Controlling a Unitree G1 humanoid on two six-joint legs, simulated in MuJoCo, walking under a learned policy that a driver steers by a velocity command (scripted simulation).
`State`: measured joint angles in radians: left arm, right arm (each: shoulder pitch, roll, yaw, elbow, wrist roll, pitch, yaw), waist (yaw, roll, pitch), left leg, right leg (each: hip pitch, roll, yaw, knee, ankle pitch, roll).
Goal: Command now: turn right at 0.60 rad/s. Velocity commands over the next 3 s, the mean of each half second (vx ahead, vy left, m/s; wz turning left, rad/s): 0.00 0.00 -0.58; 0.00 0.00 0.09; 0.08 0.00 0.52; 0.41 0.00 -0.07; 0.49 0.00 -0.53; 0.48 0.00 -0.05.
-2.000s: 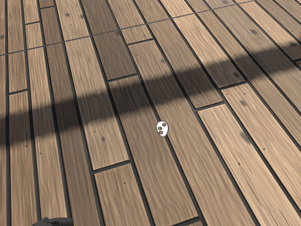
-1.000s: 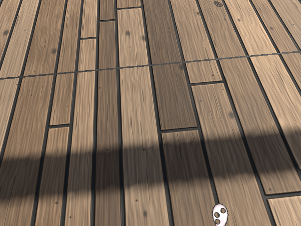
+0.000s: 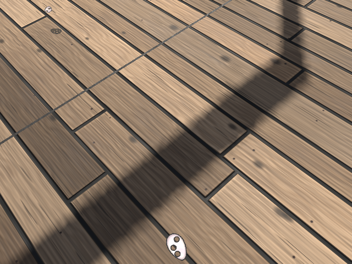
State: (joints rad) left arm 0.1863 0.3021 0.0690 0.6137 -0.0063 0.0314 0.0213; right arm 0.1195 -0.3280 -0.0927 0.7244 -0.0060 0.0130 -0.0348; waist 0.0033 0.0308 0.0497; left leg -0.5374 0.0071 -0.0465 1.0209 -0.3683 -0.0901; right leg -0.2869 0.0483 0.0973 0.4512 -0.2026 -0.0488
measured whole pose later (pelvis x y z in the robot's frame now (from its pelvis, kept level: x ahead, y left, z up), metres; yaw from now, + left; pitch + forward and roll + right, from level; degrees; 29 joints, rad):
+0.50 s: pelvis +0.00 +0.02 +0.00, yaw -18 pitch +1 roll +0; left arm 0.20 0.34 0.10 0.64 -0.02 0.07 0.02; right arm 0.15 -0.26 -0.06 0.68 -0.01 0.01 -0.03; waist -0.01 -0.03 0.07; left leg -0.23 0.04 0.06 0.44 -0.23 0.01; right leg -0.46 -0.01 0.05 0.97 -0.44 0.10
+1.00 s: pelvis -0.02 -0.01 +0.00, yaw -11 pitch +0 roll -1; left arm 0.11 0.25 0.05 0.72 0.01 0.03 0.03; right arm 0.23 -0.31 -0.07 0.74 0.02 0.06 -0.01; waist -0.01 0.01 0.06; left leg -0.39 0.06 0.02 0.86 -0.45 -0.10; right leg -0.19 -0.02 -0.14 0.45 -0.26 -0.03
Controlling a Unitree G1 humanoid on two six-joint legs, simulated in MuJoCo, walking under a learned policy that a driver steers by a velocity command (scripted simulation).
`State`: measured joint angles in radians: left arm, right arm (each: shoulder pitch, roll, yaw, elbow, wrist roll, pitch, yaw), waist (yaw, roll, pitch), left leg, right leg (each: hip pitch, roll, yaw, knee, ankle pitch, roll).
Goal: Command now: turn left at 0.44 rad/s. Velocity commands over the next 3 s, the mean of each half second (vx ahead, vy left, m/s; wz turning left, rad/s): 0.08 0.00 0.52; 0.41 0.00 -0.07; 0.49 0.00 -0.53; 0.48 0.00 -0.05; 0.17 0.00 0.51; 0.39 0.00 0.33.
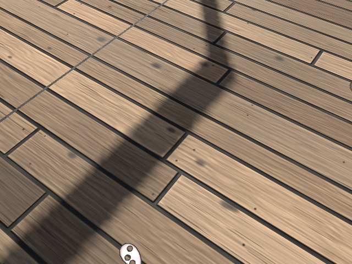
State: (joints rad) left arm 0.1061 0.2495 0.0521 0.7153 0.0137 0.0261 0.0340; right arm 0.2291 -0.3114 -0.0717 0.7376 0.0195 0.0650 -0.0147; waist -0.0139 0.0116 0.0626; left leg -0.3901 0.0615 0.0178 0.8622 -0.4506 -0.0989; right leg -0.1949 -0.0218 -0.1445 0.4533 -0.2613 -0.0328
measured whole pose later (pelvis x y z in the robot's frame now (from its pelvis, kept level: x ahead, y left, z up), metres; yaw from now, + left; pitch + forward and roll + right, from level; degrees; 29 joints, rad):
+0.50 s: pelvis +0.02 +0.04 +0.01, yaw +17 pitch +2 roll -2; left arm 0.13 0.32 0.09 0.75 -0.01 -0.04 0.00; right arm 0.26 -0.31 -0.05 0.64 0.02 0.00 -0.02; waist -0.02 -0.01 0.01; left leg -0.20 -0.07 -0.15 0.39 -0.22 0.08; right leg -0.42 0.00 0.09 0.68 -0.27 0.08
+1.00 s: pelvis +0.21 +0.08 +0.00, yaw +12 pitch +2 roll +0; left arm 0.46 0.27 0.05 0.82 -0.03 -0.04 0.01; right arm 0.05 -0.28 -0.03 0.59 0.01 -0.10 0.03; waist 0.12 0.03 0.04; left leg -0.52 0.00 -0.07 0.54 -0.08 -0.04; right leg -0.01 0.03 0.18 0.32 -0.34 -0.02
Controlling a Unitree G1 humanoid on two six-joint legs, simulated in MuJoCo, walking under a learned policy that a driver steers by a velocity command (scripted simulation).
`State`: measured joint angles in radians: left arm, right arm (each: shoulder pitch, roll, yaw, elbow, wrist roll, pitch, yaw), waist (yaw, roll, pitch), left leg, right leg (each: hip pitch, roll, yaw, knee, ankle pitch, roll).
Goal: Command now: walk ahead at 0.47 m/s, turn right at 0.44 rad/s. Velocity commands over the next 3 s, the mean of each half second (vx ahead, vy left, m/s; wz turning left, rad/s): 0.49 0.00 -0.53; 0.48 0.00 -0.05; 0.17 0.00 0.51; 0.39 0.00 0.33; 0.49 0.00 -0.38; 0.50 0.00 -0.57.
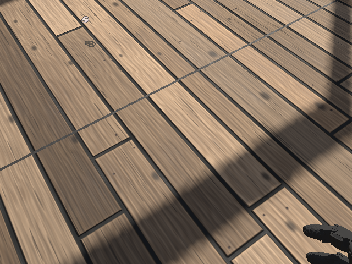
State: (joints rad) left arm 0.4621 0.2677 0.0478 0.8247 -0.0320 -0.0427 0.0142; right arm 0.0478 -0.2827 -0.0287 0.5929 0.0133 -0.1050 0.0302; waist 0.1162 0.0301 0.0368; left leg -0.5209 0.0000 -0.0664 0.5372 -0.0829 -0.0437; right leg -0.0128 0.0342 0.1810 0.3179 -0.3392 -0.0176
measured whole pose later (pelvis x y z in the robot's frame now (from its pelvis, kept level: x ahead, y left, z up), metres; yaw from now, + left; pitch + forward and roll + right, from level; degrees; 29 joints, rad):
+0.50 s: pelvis +0.26 -0.01 -0.01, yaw -18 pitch +1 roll +3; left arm 0.06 0.28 0.04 0.61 -0.02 -0.03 -0.06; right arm 0.35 -0.32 -0.08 0.81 0.02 -0.07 0.00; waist -0.10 -0.04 0.06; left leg 0.10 0.00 0.23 0.24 -0.36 -0.02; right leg -0.62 -0.07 -0.01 0.65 -0.05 -0.04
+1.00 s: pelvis +0.52 -0.12 +0.00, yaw -16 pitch +1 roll -2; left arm 0.28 0.28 0.05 0.78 0.01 -0.07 0.00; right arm 0.16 -0.28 -0.03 0.72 0.01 -0.06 0.04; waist 0.06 0.05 0.04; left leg -0.64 0.08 -0.02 0.62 0.09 0.00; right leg 0.05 0.07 -0.12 0.24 -0.30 -0.05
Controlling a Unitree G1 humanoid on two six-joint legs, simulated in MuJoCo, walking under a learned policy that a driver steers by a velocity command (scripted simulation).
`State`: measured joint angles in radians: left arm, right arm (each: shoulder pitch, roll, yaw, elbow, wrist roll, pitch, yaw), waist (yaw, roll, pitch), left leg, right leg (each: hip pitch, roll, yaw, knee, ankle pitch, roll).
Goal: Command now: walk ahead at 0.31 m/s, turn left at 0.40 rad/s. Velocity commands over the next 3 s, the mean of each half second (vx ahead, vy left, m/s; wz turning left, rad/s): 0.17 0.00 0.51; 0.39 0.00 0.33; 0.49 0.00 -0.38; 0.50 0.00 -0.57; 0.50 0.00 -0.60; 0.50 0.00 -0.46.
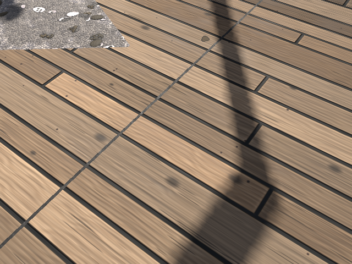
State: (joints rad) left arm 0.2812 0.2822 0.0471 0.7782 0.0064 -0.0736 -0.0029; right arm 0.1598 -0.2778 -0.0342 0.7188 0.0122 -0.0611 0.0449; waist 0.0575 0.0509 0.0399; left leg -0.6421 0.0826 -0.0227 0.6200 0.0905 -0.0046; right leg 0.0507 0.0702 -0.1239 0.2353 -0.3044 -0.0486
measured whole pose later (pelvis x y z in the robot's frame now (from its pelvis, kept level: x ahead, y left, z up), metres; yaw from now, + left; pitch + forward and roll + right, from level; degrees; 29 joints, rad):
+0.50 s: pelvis +0.16 +0.01 +0.00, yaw +17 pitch +3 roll +0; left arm 0.17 0.30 0.04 0.72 0.00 -0.01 0.03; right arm 0.18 -0.32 -0.07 0.62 0.01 0.04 -0.02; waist -0.02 0.00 0.01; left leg -0.40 -0.13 -0.18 0.52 -0.17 0.05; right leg -0.46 0.01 0.11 0.70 -0.31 0.07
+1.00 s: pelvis +0.31 +0.09 -0.01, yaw +26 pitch +3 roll +0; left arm 0.47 0.29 0.05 0.85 -0.03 -0.05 0.00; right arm 0.05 -0.26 -0.04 0.59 0.02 -0.06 0.04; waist 0.11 0.00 0.01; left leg -0.43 0.00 0.02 0.51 -0.12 0.03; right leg -0.02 -0.08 -0.02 0.44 -0.44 0.04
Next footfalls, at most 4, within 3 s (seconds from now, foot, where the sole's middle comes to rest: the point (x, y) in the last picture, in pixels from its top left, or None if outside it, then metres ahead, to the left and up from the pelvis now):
0.08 left None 0.23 0.12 -0.77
0.54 right None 0.28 -0.10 -0.77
0.98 left None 0.37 0.25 -0.77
1.50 right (166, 194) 0.75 0.13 -0.77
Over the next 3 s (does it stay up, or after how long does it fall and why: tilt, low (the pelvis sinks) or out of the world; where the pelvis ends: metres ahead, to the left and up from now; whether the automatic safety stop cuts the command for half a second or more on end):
stays up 1.37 0.04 -0.01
